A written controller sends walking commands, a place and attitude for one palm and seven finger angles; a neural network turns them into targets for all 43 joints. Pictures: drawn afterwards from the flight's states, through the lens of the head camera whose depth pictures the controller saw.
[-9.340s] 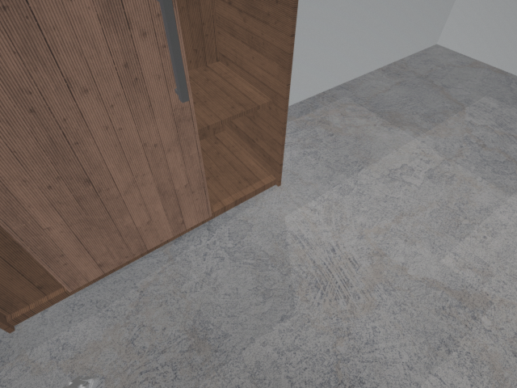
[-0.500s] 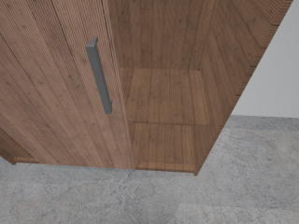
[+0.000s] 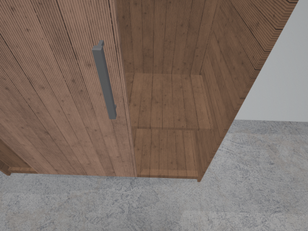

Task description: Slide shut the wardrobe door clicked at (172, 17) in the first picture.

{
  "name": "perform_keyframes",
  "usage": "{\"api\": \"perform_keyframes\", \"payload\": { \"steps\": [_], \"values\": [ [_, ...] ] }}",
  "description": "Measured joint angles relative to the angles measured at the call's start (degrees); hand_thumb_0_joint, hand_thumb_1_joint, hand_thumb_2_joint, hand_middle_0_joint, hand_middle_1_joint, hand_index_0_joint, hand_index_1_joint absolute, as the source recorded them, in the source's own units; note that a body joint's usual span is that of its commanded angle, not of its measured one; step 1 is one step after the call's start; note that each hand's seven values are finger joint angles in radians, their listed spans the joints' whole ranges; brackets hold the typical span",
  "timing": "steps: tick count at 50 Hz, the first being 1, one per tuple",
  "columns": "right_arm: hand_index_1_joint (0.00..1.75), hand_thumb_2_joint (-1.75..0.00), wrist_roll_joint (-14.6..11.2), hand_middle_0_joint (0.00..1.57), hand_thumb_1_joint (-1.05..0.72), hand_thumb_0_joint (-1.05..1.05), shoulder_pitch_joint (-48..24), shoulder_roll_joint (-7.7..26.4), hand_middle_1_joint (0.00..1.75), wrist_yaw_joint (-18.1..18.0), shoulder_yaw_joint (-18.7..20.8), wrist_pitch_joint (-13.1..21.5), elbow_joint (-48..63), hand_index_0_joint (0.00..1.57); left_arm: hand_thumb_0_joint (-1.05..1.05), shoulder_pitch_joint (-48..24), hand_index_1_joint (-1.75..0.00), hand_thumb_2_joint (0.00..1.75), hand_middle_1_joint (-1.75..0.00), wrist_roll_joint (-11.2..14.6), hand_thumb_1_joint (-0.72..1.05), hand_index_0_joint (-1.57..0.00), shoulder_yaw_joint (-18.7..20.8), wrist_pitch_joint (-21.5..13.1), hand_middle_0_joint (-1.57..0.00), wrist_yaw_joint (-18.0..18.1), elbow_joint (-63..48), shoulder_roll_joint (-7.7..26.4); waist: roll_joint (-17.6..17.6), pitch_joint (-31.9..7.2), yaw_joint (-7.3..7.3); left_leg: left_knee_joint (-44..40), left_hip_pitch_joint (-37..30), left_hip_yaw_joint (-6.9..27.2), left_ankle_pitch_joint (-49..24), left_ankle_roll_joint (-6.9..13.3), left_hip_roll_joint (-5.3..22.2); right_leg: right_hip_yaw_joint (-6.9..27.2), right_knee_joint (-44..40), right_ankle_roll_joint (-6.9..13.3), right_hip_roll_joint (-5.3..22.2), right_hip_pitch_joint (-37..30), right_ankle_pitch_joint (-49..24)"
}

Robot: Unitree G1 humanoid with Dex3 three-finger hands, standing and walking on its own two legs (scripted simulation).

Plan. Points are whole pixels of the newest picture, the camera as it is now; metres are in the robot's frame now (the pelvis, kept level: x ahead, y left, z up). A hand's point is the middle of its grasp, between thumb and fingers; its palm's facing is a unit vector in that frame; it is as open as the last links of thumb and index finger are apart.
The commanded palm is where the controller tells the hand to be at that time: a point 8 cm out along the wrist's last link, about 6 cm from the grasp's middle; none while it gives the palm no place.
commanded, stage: come to a stop and stand still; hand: left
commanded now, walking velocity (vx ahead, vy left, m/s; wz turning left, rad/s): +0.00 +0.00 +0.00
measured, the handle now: (107, 84) +0.52 +0.18 +0.08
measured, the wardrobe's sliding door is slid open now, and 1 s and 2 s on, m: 0.41 0.41 0.41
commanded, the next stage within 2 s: look again from close up in 0.20 s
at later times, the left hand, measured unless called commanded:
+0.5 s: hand out of the picture +0.01 +0.16 -0.17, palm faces +0.01 -0.98 -0.21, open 7.4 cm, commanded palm none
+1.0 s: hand out of the picture +0.00 +0.13 -0.18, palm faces +0.03 -0.98 -0.17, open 7.4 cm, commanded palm none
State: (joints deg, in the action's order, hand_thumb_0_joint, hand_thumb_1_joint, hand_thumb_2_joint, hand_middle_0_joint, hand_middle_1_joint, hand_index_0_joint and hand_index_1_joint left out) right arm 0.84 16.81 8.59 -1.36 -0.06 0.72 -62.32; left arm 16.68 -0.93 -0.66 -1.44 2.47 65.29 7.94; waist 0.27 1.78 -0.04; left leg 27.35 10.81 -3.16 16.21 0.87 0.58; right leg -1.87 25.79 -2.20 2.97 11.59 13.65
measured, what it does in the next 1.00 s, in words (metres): stands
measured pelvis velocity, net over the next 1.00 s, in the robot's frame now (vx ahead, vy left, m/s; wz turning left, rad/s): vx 0.01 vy -0.03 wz -0.01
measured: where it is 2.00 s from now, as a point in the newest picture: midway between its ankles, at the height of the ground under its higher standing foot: outside the picture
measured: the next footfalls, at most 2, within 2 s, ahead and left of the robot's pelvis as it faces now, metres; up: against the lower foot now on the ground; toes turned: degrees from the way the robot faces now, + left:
none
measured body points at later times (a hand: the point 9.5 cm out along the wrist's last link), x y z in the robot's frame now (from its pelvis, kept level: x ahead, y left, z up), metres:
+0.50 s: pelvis +0.00 -0.01 +0.00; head +0.01 -0.03 +0.45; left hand +0.01 +0.21 -0.15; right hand +0.00 -0.23 -0.17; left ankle -0.02 +0.10 -0.74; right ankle +0.00 -0.14 -0.74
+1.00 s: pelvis +0.01 -0.03 +0.00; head +0.02 -0.03 +0.45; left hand +0.00 +0.18 -0.16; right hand +0.00 -0.24 -0.17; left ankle -0.02 +0.10 -0.74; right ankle +0.00 -0.14 -0.74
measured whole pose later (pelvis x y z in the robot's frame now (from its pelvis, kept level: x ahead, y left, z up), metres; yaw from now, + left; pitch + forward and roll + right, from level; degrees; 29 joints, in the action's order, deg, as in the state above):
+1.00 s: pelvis +0.01 -0.03 +0.00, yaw -1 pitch +0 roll +0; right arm 0.9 16.6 7.6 -2.0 -0.3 1.2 -65.3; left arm 17.5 -0.7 -0.2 -1.2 1.5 65.1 7.1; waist 0.4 1.1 0.2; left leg 25.9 9.1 -3.1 16.2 -1.4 2.3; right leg -1.9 27.8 0.1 1.2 11.8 15.6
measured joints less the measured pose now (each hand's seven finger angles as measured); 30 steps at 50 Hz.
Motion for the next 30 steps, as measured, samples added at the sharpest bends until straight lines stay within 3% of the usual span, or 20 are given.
{"api": "perform_keyframes", "payload": {
  "steps": [8, 30],
  "values": [
    [0.3, -0.9, 0.3, 0.2, -0.92, 0.01, 1.34, 0.59, 0.3, -0.09, -0.53, 0.49, 1.54, 0.2, 0.01, 0.29, -0.3, 0.9, -0.3, 0.15, 0.91, -0.2, -0.08, 0.55, -0.2, -0.7, -0.91, 0.81, 1.49, -0.67, -0.19, 3.26, 0.99, -0.27, 1.88, 0.52, -0.65, 0.46, 4.68, -0.25, 0.78, 1.7, 2.63],
    [0.3, -0.9, 0.09, 0.2, -0.91, 0.0, -0.28, 0.2, 0.3, -0.32, -0.46, 0.79, -1.84, 0.2, 0.01, -0.41, -0.3, 0.9, -0.3, 0.18, 0.92, -0.2, 0.36, 0.28, -0.2, -0.88, -0.87, 0.22, 0.56, -1.09, 0.01, -0.77, -1.21, -0.6, 0.13, -1.17, 0.49, 0.69, 3.25, 1.27, -0.5, 0.98, 2.21]
  ]
}}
